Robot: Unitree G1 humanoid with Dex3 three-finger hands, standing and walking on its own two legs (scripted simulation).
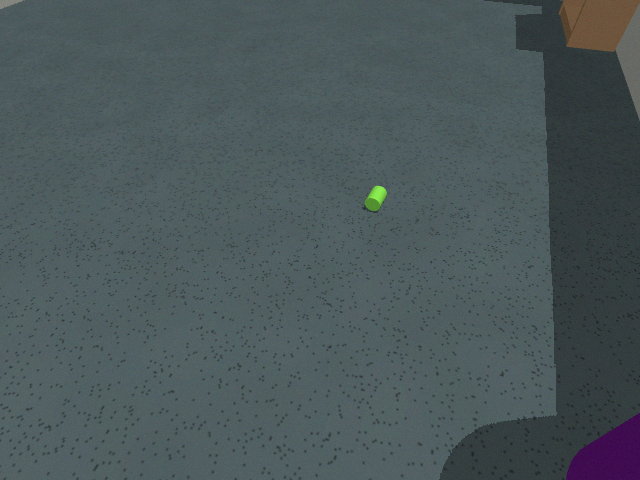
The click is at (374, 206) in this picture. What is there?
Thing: lying can
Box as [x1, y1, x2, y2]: [365, 186, 386, 210]
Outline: 380,186 373,187 365,200 365,205 371,210 378,209 386,195 386,191 384,188
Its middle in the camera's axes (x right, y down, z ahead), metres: +0.26 -0.20 +1.84
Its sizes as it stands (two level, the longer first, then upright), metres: 0.097 0.075 0.075
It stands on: the floor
